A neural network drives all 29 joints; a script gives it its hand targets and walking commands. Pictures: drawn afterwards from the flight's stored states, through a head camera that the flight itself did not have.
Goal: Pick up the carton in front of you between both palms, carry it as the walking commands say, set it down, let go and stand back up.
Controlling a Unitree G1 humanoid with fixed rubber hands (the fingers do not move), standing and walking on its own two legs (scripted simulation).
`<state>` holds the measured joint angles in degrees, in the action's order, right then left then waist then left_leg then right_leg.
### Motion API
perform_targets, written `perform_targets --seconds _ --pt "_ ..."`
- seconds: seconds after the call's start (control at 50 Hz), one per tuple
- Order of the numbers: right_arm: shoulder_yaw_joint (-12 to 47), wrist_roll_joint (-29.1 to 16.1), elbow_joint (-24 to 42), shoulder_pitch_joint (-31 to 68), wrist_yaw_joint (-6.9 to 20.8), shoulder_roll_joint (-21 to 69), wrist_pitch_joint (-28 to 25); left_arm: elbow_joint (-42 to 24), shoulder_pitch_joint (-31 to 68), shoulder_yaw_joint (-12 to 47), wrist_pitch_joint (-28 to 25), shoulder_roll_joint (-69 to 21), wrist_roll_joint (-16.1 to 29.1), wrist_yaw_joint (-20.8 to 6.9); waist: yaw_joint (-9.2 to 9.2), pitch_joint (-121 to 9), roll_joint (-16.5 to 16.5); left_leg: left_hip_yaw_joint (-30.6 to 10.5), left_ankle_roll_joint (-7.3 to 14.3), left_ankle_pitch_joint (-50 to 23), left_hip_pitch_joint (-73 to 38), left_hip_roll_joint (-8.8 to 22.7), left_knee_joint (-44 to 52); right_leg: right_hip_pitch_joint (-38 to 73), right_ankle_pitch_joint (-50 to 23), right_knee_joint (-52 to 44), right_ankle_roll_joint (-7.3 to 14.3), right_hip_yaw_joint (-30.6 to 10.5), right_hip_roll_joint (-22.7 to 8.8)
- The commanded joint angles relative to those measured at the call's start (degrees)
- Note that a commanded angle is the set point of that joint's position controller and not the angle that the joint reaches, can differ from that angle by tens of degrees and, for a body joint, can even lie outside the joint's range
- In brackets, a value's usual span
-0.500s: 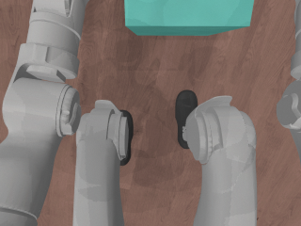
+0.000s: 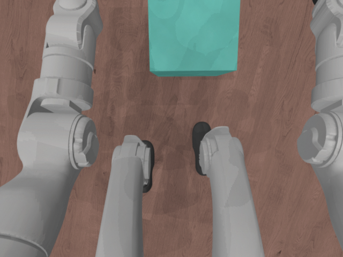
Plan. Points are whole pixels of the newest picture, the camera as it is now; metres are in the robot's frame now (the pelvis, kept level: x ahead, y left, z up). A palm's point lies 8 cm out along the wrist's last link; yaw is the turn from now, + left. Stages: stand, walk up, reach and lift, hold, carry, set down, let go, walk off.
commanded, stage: set down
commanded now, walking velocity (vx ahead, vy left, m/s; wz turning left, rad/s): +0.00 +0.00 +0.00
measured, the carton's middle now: (189, 38) +0.54 -0.09 -0.38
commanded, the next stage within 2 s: let go in 0.36 s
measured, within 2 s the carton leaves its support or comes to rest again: neither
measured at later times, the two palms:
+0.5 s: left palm out of the picture +0.56 +0.11 +0.03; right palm out of the picture +0.52 -0.29 +0.03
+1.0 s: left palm out of the picture +0.40 +0.17 +0.14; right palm out of the picture +0.35 -0.27 +0.14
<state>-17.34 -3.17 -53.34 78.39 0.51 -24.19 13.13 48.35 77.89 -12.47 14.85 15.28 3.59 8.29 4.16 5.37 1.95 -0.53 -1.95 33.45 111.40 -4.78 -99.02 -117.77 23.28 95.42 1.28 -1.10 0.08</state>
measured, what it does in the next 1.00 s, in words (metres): rises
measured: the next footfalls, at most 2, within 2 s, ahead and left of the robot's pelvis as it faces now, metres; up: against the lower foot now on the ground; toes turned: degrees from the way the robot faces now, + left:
none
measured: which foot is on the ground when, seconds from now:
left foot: down 0.00-1.00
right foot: down 0.00-1.00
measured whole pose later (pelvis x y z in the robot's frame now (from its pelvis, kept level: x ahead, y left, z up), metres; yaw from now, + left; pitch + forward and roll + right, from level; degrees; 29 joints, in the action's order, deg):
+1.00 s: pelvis +0.08 -0.01 +0.23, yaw -3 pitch +25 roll +1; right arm -9.3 1.5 -34.5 14.3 4.9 -12.8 1.6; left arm 33.9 15.3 -8.9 2.4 7.8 -3.9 0.3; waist 2.1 -2.7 0.4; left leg -3.0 -1.0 18.9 46.4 -1.8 -40.2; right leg -52.0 11.8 38.7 1.4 -0.9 1.5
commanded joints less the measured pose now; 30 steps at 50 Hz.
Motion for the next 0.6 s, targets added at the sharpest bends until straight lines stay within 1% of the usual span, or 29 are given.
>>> perform_targets --seconds 0.0,0.06,0.14,0.28,0.32,0.4,0.44,0.5,0.58 --pt "-0.4 -0.46 8.4 14.37 0.51 -8.5 -0.12 -8.59 14.76 -0.45 -0.34 6.04 -0.21 -0.14 1.89 -74.65 -2.48 5.82 -0.86 -13.75 -16.6 -3.1 14.21 65.02 -28.68 -7.78 -2.08 2.07 2.81" --pt "-0.76 0.15 8.06 12.36 1.13 -7.43 -0.08 -8.11 12.44 -1.25 -0.41 5.4 -0.88 -0.68 1.46 -72.31 -2.88 5.43 -0.83 -14.22 -16.76 -2.86 17.98 66.67 -29.5 -11.11 -2.14 1.54 2.69" --pt "-1.99 1.88 7.17 10.08 1.76 -6.15 -0.85 -6.96 10.08 -2.34 -1.19 4.31 -1.97 -1.5 1.32 -69.02 -2.94 4.79 -1.02 -15.09 -18.71 -2.42 23.13 67.71 -29.61 -16.04 -2.24 1.28 2.54" --pt "-4.29 4.61 6.89 8.2 2.52 -5.61 -2.46 -6.56 8.11 -3.39 -2.45 3.14 -3.51 -2.45 1.43 -66.7 -2.12 3.53 -1.53 -17.93 -27.48 -1.66 32.08 70.73 -29.83 -25.03 -2.15 1.44 2.4" --pt "-4.7 5.16 5.84 7.57 2.81 -4.96 -2.87 -5.65 7.56 -3.67 -2.71 2.48 -4.0 -2.74 1.23 -64.58 -1.93 3.21 -1.67 -18.13 -29.15 -1.4 34.39 70.74 -29.29 -27.39 -2.12 1.37 2.31" --pt "-5.19 7.56 5.44 3.46 3.53 -3.71 -3.56 -5.66 3.17 -4.75 -3.12 1.13 -6.51 -3.06 0.78 -64.98 -1.77 2.83 -1.92 -20.3 -34.22 -1.12 38.79 74.66 -30.61 -31.71 -2.04 1.3 2.32" --pt "-5.27 9.13 6.7 -0.61 4.04 -3.32 -3.7 -6.96 -1.13 -5.03 -3.16 0.28 -8.12 -2.95 0.68 -66.73 -1.74 2.7 -1.98 -22.61 -37.49 -1.07 41.03 78.43 -32.98 -33.64 -1.88 1.32 2.39" --pt "-4.51 11.0 10.37 -8.04 4.86 -2.77 -3.71 -10.69 -8.77 -4.58 -3.17 -1.21 -10.14 -2.59 0.52 -68.25 -1.81 2.43 -1.95 -25.75 -42.53 -1.02 44.21 83.88 -36.07 -36.5 -1.47 1.19 2.43" --pt "-1.94 10.76 16.88 -18.9 5.42 -1.42 -4.47 -17.07 -19.9 -2.7 -4.33 -2.53 -10.18 -2.74 0.35 -66.28 -3.27 1.98 -1.57 -27.1 -45.45 -0.76 48.46 92.73 -40.15 -40.53 -1.02 -0.2 1.94"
